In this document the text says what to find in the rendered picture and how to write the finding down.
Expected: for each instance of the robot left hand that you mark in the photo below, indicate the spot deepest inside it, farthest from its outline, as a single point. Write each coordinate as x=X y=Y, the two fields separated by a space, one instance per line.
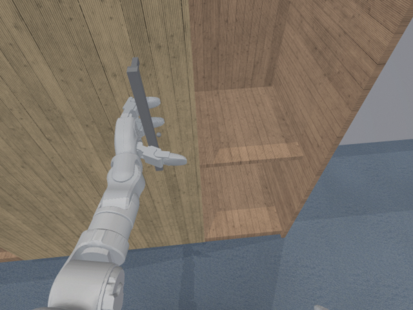
x=129 y=131

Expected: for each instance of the left robot upper arm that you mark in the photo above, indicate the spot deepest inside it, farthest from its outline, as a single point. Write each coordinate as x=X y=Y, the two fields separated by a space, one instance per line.
x=88 y=285

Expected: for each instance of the handle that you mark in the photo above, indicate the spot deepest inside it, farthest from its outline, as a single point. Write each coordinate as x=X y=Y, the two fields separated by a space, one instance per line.
x=141 y=103

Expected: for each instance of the robot left forearm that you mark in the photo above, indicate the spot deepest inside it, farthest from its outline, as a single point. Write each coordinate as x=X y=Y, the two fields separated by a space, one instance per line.
x=106 y=239

